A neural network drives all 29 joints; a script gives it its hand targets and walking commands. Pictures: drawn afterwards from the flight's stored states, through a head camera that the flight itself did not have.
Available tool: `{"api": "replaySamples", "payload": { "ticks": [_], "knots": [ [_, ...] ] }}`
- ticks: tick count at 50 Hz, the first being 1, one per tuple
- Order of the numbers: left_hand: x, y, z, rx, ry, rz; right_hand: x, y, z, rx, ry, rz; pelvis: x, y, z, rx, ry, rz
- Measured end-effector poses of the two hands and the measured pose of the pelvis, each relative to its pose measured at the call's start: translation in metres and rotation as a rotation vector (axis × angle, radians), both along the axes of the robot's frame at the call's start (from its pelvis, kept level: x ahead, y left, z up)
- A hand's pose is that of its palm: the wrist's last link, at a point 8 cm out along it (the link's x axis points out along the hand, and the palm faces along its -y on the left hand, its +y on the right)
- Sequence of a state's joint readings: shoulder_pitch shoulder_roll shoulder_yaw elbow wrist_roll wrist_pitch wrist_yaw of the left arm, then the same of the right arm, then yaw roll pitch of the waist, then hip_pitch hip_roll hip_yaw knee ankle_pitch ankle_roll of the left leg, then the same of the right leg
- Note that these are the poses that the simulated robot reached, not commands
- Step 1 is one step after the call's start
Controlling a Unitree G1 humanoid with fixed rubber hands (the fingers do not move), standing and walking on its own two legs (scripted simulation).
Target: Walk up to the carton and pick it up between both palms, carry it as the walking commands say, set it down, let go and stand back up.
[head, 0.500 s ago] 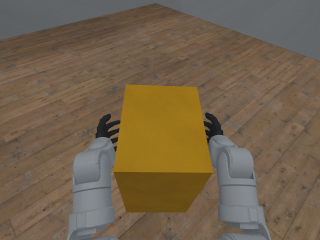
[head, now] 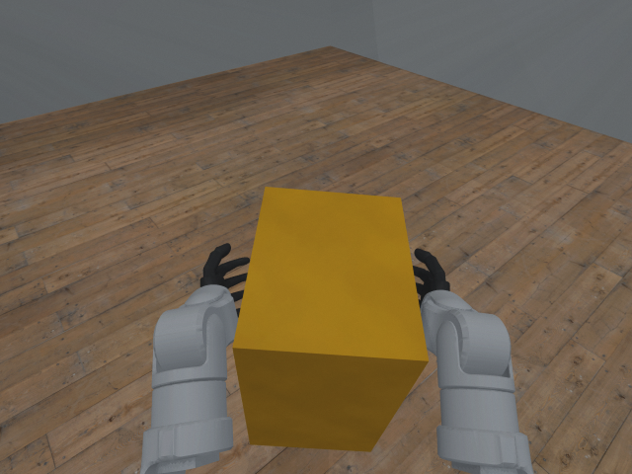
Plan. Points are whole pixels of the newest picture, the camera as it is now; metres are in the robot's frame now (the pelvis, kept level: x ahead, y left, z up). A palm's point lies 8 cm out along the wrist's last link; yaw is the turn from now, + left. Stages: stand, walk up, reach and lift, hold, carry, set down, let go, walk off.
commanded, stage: carry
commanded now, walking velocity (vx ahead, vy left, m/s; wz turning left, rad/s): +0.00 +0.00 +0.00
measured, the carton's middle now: (321, 327) +0.32 +0.00 +0.05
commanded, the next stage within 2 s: none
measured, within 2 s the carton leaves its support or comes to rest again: neither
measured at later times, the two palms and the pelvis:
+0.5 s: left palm (241, 286) +0.35 +0.11 +0.10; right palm (444, 290) +0.33 -0.15 +0.10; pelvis +0.01 -0.02 +0.00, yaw -1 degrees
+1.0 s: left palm (242, 282) +0.35 +0.11 +0.10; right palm (442, 286) +0.34 -0.15 +0.10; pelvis +0.02 -0.02 +0.00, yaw -1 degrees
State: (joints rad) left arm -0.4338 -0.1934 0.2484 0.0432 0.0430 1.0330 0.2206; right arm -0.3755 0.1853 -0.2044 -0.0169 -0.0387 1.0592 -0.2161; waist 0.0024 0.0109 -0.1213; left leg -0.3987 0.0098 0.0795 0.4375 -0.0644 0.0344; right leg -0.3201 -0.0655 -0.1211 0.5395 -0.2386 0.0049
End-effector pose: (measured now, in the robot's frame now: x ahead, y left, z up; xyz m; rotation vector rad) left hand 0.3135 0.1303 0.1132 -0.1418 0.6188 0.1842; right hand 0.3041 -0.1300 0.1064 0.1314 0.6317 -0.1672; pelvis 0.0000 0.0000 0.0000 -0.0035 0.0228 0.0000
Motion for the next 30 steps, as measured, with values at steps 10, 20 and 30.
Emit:
{"api": "replaySamples", "payload": {
  "ticks": [10,20,30],
  "knots": [
    [0.005,-0.029,-0.012,0.006,0.033,-0.036,-0.004,-0.028,-0.011,-0.006,0.033,-0.03,-0.001,-0.015,-0.003,-0.003,-0.008,-0.011],
    [0.025,-0.029,-0.009,0.002,0.012,-0.029,0.02,-0.029,-0.006,-0.014,0.012,-0.021,0.008,-0.019,-0.002,-0.003,0.001,-0.015],
    [0.035,-0.02,-0.013,-0.001,0.019,-0.004,0.035,-0.02,-0.011,-0.009,0.018,-0.002,0.019,-0.02,-0.002,-0.001,0.001,-0.013]
  ]
}}
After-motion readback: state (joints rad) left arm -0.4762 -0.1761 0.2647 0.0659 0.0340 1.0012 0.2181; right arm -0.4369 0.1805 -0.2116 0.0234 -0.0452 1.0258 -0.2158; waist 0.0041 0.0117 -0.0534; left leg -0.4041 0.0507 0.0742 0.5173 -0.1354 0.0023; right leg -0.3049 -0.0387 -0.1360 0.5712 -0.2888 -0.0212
